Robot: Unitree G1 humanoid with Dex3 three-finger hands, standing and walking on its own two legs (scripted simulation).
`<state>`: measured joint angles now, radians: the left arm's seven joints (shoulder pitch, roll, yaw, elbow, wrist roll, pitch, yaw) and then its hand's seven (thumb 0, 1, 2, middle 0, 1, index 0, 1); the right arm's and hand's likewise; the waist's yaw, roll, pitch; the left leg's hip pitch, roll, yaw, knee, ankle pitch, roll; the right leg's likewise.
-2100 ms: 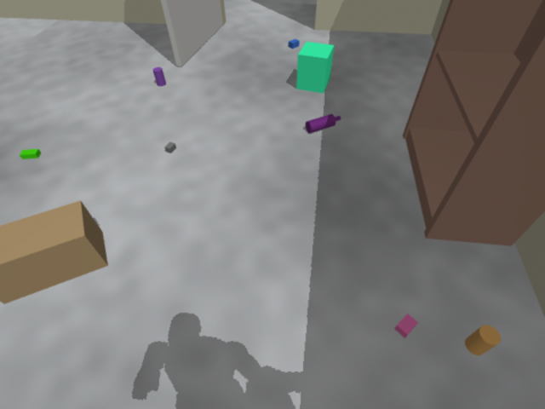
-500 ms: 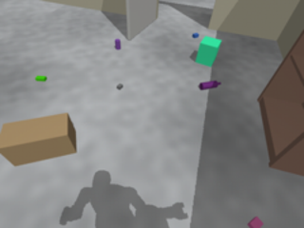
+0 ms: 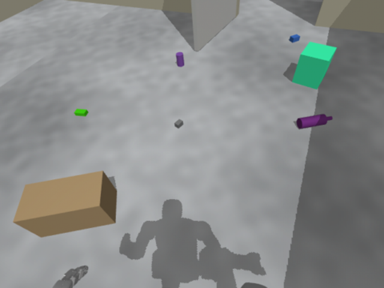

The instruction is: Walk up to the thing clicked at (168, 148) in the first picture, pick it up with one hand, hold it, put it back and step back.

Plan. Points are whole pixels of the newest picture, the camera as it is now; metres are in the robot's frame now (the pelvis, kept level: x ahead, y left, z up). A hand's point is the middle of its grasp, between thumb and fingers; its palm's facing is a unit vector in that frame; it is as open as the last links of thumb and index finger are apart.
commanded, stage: walk up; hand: left
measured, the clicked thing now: (178, 123) +1.25 +0.19 -0.74
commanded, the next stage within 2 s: none
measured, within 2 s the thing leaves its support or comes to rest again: neither
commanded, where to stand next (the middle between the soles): +0.87 -0.04 m, yaw -1 degrees
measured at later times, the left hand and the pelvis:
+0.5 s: hand (98, 230) +0.28 +0.30 -0.15, palm faces -0.02 -0.95 -0.31, open 7.4 cm; pelvis +0.25 +0.03 +0.01, yaw +1 degrees
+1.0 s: hand (137, 144) +0.54 +0.21 -0.10, palm faces -0.03 -0.92 -0.40, open 7.4 cm; pelvis +0.45 -0.05 +0.01, yaw -1 degrees
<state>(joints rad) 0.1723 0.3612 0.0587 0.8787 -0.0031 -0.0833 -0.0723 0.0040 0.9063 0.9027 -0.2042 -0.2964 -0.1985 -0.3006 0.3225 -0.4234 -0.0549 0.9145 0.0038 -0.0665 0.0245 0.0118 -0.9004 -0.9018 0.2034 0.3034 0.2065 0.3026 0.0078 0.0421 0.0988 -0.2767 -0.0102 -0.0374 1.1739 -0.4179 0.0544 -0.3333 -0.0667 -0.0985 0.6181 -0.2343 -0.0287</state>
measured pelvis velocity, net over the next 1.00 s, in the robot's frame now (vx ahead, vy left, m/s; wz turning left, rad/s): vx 0.45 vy -0.05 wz -0.02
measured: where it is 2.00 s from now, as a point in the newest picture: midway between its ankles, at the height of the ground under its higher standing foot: (211, 183)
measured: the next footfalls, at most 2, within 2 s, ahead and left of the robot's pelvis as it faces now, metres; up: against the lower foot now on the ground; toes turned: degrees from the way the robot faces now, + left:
left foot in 0.32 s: +0.33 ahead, +0.13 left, +0.00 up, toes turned +6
right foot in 0.80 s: +0.54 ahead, -0.14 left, +0.00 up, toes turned -5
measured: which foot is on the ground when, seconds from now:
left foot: up 0.00-0.30, down 0.32-0.84, up 0.86-1.00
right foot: down 0.00-0.36, up 0.38-0.78, down 0.80-1.00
